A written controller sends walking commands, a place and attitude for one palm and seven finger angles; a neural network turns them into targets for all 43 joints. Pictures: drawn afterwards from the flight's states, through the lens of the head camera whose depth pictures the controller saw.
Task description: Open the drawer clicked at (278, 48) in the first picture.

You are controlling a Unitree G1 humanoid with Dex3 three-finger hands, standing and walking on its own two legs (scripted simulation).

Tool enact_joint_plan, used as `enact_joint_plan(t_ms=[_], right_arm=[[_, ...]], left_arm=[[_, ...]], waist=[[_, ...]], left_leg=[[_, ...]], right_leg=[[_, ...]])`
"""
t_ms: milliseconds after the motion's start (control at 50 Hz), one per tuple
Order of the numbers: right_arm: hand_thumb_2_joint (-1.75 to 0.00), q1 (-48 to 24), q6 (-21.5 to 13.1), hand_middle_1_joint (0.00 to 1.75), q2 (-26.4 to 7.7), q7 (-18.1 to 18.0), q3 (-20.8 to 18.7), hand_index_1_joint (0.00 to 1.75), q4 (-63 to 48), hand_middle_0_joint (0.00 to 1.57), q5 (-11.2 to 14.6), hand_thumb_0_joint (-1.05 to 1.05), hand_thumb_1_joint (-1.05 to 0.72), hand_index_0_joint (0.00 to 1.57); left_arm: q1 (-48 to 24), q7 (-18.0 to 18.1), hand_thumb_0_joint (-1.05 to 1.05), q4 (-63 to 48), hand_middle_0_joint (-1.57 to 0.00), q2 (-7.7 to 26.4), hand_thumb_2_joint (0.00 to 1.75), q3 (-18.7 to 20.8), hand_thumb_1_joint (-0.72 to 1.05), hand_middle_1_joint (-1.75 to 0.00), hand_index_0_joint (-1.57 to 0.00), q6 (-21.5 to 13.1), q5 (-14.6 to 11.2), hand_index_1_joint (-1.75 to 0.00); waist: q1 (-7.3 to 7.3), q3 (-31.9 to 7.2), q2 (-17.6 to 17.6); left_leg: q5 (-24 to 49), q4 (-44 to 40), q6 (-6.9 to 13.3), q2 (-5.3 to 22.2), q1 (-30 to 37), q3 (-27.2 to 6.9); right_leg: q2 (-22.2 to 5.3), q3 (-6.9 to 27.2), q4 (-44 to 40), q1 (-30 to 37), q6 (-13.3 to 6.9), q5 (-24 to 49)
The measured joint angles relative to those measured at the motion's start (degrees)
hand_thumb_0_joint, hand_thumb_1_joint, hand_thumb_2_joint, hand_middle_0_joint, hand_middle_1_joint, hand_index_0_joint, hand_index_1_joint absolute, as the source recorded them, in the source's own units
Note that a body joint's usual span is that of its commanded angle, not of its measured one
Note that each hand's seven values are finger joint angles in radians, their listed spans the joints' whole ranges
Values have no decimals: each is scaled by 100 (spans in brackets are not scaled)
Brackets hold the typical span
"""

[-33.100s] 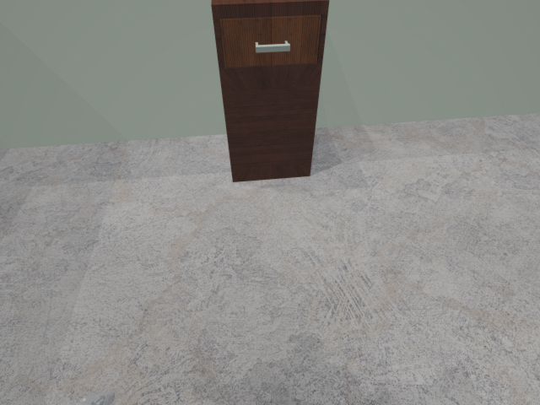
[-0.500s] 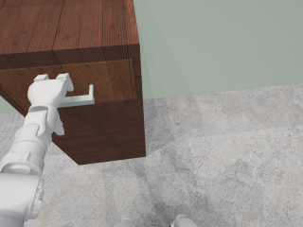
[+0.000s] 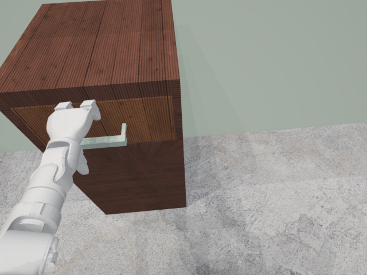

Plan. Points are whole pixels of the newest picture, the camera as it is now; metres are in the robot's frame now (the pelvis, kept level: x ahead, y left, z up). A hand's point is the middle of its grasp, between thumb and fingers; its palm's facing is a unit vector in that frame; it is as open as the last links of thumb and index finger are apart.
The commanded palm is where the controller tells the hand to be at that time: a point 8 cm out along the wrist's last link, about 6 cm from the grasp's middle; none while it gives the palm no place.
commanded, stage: re-aim the fingers above the handle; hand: left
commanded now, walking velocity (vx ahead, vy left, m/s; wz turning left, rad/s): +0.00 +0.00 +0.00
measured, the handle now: (101, 135) +0.46 +0.24 -0.01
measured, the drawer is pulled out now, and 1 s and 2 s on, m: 0.00 0.00 0.00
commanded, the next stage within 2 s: lower the fingers behind the handle in 1.96 s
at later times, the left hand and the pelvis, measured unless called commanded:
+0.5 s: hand (81, 138) +0.41 +0.26 +0.05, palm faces -0.01 -0.02 -1.00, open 13.8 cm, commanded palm +0.38 +0.26 +0.11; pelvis -0.01 -0.01 +0.00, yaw -1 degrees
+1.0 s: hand (84, 136) +0.41 +0.25 +0.05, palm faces -0.02 -0.02 -1.00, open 13.7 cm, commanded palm +0.39 +0.24 +0.11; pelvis -0.01 +0.00 +0.00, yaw +0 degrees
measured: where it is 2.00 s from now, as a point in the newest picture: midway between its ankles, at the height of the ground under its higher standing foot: outside the picture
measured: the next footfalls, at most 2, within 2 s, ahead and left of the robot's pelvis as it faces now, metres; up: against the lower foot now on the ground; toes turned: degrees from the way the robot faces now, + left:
none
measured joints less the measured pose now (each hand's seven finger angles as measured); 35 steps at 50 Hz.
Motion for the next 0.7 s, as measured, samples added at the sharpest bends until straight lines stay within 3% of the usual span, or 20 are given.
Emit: enact_joint_plan(t_ms=[280, 500, 700], right_arm=[[-90, 131, 97, 30, -62, -43, -24, 30, 56, 21, 9, 1, -91, 20], [-90, 286, 96, 30, -68, -35, -95, 30, 88, 21, 27, 1, -91, 20], [-90, 169, 6, 30, -35, -65, -15, 30, 120, 21, 62, 1, -91, 20]], left_arm=[[-147, -71, 0, 167, -33, 102, 30, 25, -49, -121, -35, -74, 41, -123], [131, -51, 0, -75, -32, 113, 30, 165, -49, -120, -33, -192, -7, -121], [-137, 42, 0, 255, -32, 98, 30, 29, -49, -120, -32, -16, 60, -121]], waist=[[-8, 21, -28], [-42, 12, 6], [-57, 94, -24]], left_leg=[[27, -5, -42, 20, -5, -14], [71, -52, -43, 47, 47, 55], [150, -90, -39, 13, 65, 36]], right_leg=[[20, -16, 51, -32, -44, 0], [47, 51, 15, -11, -44, 67], [12, 34, -1, 11, -38, 120]])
